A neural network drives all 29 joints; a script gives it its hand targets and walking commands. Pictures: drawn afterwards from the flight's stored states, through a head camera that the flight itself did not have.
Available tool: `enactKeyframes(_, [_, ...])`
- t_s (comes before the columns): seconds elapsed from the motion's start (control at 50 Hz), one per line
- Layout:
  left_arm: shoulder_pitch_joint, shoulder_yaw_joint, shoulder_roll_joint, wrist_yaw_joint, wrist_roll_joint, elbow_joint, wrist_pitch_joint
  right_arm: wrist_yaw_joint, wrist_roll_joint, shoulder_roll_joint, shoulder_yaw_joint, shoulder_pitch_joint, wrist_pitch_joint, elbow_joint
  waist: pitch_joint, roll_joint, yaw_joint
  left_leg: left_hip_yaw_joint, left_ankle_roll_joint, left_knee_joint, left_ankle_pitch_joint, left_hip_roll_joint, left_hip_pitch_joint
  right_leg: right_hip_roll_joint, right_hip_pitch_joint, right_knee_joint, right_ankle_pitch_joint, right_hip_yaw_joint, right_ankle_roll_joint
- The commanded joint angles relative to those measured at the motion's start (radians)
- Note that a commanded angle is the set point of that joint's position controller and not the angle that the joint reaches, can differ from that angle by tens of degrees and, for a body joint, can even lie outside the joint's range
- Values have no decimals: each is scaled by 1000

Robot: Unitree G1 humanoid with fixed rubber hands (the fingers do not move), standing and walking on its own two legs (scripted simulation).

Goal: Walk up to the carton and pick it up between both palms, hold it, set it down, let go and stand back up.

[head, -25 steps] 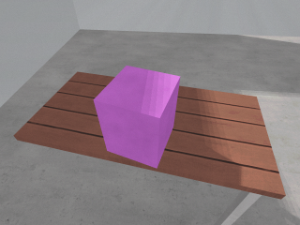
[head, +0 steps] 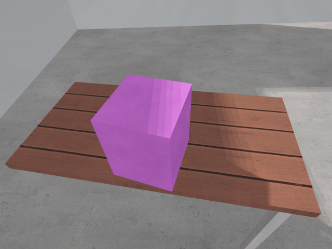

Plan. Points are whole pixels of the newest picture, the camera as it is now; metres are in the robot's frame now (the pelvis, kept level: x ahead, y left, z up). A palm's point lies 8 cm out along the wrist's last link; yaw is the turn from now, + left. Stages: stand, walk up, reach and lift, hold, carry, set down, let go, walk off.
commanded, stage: walk up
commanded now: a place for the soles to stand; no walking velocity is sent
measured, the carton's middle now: (150, 132) +0.46 +0.09 +0.02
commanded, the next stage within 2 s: none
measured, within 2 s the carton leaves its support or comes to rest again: neither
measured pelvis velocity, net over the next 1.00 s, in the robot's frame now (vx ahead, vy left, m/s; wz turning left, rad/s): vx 0.01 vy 0.24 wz -0.39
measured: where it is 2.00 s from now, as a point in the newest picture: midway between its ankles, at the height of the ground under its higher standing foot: outside the picture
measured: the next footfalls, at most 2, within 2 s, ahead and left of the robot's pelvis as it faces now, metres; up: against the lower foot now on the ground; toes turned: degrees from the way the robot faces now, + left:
left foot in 0.34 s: +0.11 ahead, +0.31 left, +0.00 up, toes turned -6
right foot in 0.70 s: -0.03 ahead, +0.13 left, +0.00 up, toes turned -17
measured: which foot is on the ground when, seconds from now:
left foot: up 0.00-0.32, down 0.34-0.74, up 0.76-0.98, down 1.00-1.00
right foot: down 0.00-0.34, up 0.36-0.68, down 0.70-1.00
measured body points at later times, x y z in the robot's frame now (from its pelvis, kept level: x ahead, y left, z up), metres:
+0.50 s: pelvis -0.02 +0.19 -0.02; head +0.01 +0.21 +0.43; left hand +0.14 +0.46 -0.14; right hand +0.04 -0.07 -0.14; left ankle +0.07 +0.32 -0.73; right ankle +0.00 +0.05 -0.66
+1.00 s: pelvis +0.01 +0.24 +0.00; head +0.02 +0.24 +0.45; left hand +0.12 +0.46 -0.14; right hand -0.04 -0.01 -0.14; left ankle +0.11 +0.32 -0.73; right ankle -0.07 +0.14 -0.73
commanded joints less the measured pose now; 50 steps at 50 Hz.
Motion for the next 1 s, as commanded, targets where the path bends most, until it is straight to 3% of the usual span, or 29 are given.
enactKeyframes(0.0, [287,97,271,81,16,-6,-2,7,-70,-158,-58,-89,45,-145,102,-62,92,-62,-27,392,-240,31,-509,-436,252,-231,-43,658,-244])
enactKeyframes(0.06, [188,106,209,94,21,-58,-19,15,-54,-118,-52,-109,40,-196,47,-131,40,-139,-27,460,-92,87,-474,-338,216,-191,100,496,-193])
enactKeyframes(0.14, [73,114,193,89,20,-133,-32,31,-48,-98,-46,-144,62,-245,9,-176,-6,-132,-46,464,0,93,-391,-274,88,-147,260,338,-174])
enactKeyframes(0.16, [35,120,209,82,16,-153,-33,32,-37,-102,-45,-129,68,-248,-37,-233,-18,-128,-59,450,11,112,-328,-251,65,-146,259,288,-169])
enactKeyframes(0.2, [11,130,228,76,22,-187,-35,38,-27,-122,-54,-185,76,-272,-17,-204,-12,-112,-49,396,15,88,-276,-247,-22,-130,257,290,-169])
enactKeyframes(0.22, [-8,137,249,69,27,-198,-27,42,-23,-132,-62,-184,81,-275,-28,-251,-8,-99,-45,362,14,87,-222,-242,-65,-123,200,302,-163])
enactKeyframes(0.28, [-95,146,272,58,30,-243,-5,54,4,-125,-64,-89,78,-258,-15,-257,-89,-63,-12,101,151,60,40,-162,-257,-2,77,206,-89])
enactKeyframes(0.3, [-89,135,232,56,40,-255,7,52,4,-165,-85,6,70,-220,-75,-82,-129,-61,-4,-20,183,34,130,-70,-262,170,17,161,-56])
enactKeyframes(0.32, [-31,105,149,53,38,-267,17,49,7,-223,-97,15,68,-216,-49,130,-131,-135,13,-109,138,80,117,51,-338,375,-166,63,-35])
enactKeyframes(0.34, [15,86,93,54,25,-286,24,42,11,-278,-103,-50,71,-244,-17,301,-99,-411,78,-234,114,284,12,113,-404,530,-477,38,4])
enactKeyframes(0.36, [83,102,104,73,5,-272,29,27,23,-317,-111,-135,78,-284,-1,322,-68,-469,174,-302,-19,345,-74,77,-407,660,-500,75,0])
enactKeyframes(0.38, [62,107,125,83,-8,-281,25,18,24,-323,-117,-184,79,-288,-2,361,-86,-552,248,-355,-103,404,-179,45,-370,731,-489,64,5])
enactKeyframes(0.42, [35,121,149,81,-17,-269,21,15,32,-243,-94,-238,80,-276,145,319,-45,-362,198,-316,-11,275,-317,43,-284,726,-383,87,-6])
enactKeyframes(0.46, [106,123,144,51,-10,-250,15,8,21,-188,-75,-264,69,-279,115,235,13,-220,163,-215,76,227,-283,27,-213,665,-279,48,-6])
enactKeyframes(0.48, [136,119,138,35,-12,-250,11,6,23,-165,-67,-286,59,-279,73,213,39,-208,169,-215,19,236,-275,29,-173,627,-263,23,-7])
enactKeyframes(0.5, [119,116,144,22,4,-251,14,4,23,-146,-64,-251,45,-272,47,157,18,-286,186,-245,-72,279,-234,23,-163,604,-256,18,-9])
enactKeyframes(0.58, [11,102,112,-9,9,-287,29,-23,10,-157,-65,-114,8,-233,19,34,-46,-340,209,-281,-231,358,-72,17,-173,324,-280,27,-8])
enactKeyframes(0.6, [25,98,89,-13,9,-290,31,-25,-3,-171,-72,-88,9,-215,-4,78,-38,-340,206,-278,-286,372,-20,16,-152,265,-326,34,-16])
enactKeyframes(0.66, [120,91,49,-30,-13,-259,10,-18,-11,-175,-59,-103,31,-188,22,73,19,-96,117,-185,-281,244,-236,48,202,-119,-145,-10,-35])
enactKeyframes(0.68, [173,107,70,-27,-10,-235,4,-11,-18,-145,-51,-75,38,-182,-17,15,38,-17,77,-73,-281,199,-322,7,336,-172,-98,66,-47])
enactKeyframes(0.7, [191,122,115,-21,-7,-235,3,-2,-14,-83,-29,-63,32,-202,-3,-144,44,61,14,112,-209,132,-436,-153,374,-262,-190,336,-86])
enactKeyframes(0.72, [170,134,160,-10,-18,-242,3,3,-12,-63,-21,-68,32,-217,67,-158,25,88,-26,219,-214,54,-541,-293,292,-278,-274,551,-138])
enactKeyframes(0.74, [127,134,189,3,-18,-244,3,1,1,-70,-20,-92,38,-218,134,-158,32,12,-7,257,-189,99,-458,-328,93,-295,-378,523,-219])
enactKeyframes(0.76, [82,116,146,6,-18,-234,0,2,4,-90,-22,-115,36,-215,182,-182,31,-7,-2,258,-166,83,-374,-285,6,-314,-388,486,-221])
enactKeyframes(0.82, [87,95,119,12,1,-216,-19,6,5,-103,-36,-119,9,-190,176,-123,22,-16,9,184,-13,55,-422,-213,164,-240,140,334,-156])
enactKeyframes(0.86, [88,98,150,5,-6,-196,-25,4,-1,-79,-36,-67,-6,-183,78,-109,4,9,12,175,54,35,-306,-215,173,-204,258,282,-162])
enactKeyframes(0.92, [21,86,130,-7,-9,-177,-12,0,12,-52,-33,-2,-18,-163,-7,-178,-24,52,27,15,217,-5,-62,-132,67,-135,214,137,-141])
enactKeyframes(0.96, [27,63,113,-13,-13,-155,-4,-7,10,-73,-46,4,-25,-151,-9,-71,-31,32,21,-81,368,3,120,-97,-66,-51,174,118,-91])
enactKeyframes(0.98, [34,56,86,-14,-12,-150,-4,-14,4,-89,-53,59,-29,-154,-12,-38,-48,-38,33,-118,371,70,165,-92,-116,10,80,103,-61])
